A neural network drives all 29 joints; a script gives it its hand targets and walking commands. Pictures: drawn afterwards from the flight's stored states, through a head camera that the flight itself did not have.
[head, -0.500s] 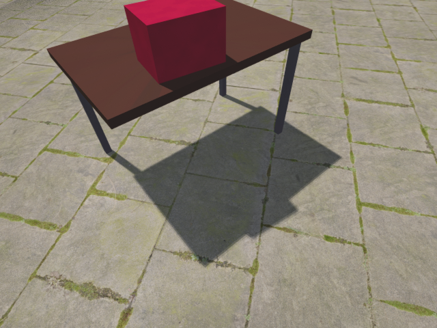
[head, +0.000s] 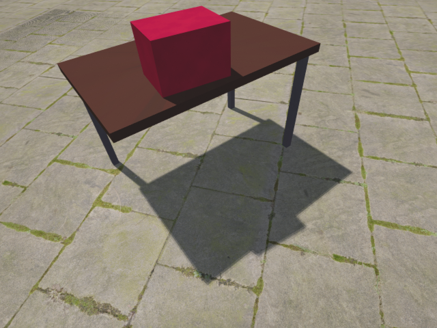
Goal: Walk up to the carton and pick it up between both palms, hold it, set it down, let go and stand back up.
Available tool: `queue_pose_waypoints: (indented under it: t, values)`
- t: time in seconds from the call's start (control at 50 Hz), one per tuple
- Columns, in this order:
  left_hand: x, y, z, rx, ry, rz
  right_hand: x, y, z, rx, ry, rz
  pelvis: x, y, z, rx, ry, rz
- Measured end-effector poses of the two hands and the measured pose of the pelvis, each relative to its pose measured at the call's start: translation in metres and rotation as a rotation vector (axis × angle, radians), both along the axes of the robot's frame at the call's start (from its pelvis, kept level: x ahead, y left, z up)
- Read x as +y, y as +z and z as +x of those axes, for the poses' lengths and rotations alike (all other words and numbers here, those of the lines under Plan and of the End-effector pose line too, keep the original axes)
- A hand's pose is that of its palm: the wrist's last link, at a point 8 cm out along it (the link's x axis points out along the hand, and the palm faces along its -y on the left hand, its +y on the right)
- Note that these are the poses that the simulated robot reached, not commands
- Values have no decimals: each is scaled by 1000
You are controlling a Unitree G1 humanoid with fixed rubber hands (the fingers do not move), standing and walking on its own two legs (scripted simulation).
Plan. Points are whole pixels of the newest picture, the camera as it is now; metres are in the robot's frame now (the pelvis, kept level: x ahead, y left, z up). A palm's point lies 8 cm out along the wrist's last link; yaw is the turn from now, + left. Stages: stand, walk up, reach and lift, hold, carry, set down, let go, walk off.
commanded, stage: walk up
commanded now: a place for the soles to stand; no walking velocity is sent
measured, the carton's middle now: (183, 50) +1.12 +0.19 +0.03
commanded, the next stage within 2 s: none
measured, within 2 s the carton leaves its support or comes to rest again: neither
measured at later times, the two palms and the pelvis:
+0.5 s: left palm (82, 295) +0.22 +0.33 -0.11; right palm (335, 287) +0.24 -0.20 -0.09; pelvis +0.17 +0.06 +0.00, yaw +2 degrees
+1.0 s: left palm (108, 239) +0.34 +0.30 -0.09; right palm (314, 202) +0.45 -0.21 -0.10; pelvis +0.36 +0.04 +0.01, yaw +4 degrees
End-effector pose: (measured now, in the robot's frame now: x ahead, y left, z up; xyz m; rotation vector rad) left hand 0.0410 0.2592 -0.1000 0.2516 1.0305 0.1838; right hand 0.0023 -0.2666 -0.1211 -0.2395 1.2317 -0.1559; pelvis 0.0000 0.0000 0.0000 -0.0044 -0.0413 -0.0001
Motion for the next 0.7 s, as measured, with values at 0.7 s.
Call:
queue_pose_waypoints:
  t: [0.7]
  values:
    - [43, 17, 307, -106, -88, -5, 31, 3, 244, -48, -24, -16, 42, -1, 249, -11, 39, 35]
